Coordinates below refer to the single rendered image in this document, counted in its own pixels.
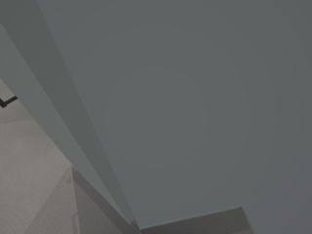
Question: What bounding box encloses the handle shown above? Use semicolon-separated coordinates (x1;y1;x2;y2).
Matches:
0;96;18;108

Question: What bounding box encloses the fridge door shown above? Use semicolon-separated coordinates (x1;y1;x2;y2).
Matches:
0;0;135;224

